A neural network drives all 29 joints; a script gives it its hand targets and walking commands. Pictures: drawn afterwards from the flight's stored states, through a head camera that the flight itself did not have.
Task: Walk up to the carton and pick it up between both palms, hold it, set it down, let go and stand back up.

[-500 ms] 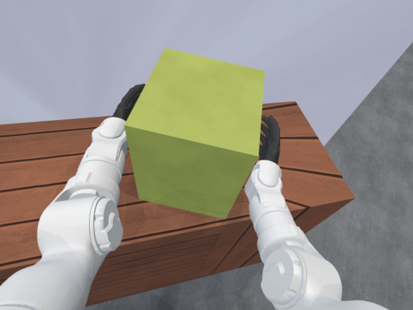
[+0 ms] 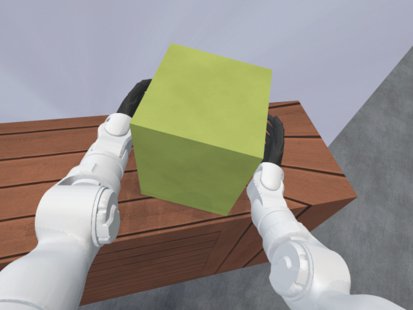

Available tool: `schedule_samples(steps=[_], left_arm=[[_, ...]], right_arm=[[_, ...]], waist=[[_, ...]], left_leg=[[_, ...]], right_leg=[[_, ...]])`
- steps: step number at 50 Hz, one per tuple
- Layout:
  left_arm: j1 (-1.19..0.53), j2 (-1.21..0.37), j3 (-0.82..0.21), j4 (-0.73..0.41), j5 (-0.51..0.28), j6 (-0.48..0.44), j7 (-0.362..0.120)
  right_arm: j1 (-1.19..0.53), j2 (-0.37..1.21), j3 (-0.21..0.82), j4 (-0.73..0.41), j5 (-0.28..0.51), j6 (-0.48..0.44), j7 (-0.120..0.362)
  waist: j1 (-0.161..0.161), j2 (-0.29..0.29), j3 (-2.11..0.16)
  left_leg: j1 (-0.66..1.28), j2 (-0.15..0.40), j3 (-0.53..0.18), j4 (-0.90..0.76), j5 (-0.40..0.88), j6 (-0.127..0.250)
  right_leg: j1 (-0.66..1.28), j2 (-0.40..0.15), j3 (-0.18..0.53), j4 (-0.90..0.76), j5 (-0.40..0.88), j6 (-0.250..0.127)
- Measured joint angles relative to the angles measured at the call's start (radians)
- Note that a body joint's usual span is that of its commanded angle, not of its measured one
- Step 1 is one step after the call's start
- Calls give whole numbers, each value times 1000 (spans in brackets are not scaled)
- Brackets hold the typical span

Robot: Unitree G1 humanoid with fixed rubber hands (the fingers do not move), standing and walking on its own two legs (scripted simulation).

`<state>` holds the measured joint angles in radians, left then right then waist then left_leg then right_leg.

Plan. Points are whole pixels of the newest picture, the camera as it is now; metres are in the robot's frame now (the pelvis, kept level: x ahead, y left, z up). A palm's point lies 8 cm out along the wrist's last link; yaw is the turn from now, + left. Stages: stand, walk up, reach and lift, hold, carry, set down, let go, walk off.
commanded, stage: reach and lift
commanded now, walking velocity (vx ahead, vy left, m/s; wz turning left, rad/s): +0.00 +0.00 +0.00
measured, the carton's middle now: (201, 137) +0.43 -0.01 +0.06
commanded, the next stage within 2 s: none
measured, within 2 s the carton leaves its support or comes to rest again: neither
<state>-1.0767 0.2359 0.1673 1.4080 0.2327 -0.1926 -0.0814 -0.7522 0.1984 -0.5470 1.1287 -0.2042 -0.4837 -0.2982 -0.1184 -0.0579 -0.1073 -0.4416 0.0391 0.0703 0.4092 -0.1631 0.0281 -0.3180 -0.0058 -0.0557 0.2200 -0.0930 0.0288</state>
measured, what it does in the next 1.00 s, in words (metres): stands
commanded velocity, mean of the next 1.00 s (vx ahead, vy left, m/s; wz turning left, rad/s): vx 0.00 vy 0.00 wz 0.00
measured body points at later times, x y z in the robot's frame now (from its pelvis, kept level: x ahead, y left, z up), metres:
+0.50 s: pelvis +0.00 +0.01 +0.00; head +0.03 +0.03 +0.44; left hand +0.48 +0.11 +0.13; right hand +0.39 -0.16 +0.08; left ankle +0.01 +0.09 -0.75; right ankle -0.01 -0.14 -0.75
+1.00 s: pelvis +0.00 +0.01 +0.00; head -0.03 +0.04 +0.45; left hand +0.45 +0.13 +0.20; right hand +0.38 -0.16 +0.16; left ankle +0.01 +0.09 -0.75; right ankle +0.00 -0.14 -0.75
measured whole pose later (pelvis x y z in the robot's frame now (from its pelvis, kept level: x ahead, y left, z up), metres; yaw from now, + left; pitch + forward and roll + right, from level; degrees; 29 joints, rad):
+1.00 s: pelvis +0.00 +0.01 +0.00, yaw +0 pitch -3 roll -2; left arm -1.02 0.17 0.21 1.02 0.21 0.26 -0.04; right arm -0.78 0.10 -0.35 0.87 0.03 0.00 -0.25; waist -0.12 -0.05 -0.02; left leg -0.13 0.00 0.07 0.37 -0.18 0.04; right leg -0.03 -0.03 -0.04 0.22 -0.13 0.05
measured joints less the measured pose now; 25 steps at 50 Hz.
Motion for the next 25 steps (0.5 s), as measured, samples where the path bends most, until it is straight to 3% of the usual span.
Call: schedule_samples(steps=[13, 25], left_arm=[[-65, -8, -102, 70, -101, 4, 36], [-18, -17, -188, -56, -198, 113, 48]], right_arm=[[10, -38, 100, -30, 107, 55, -6], [77, -64, 238, -241, 228, 252, -12]], waist=[[12, 35, -41], [3, 79, -63]], left_leg=[[-65, 6, 4, 18, 5, 3], [-50, -5, 4, 51, -27, 16]], right_leg=[[-75, 4, 5, 31, 1, -2], [-59, -6, 12, 62, -27, 13]])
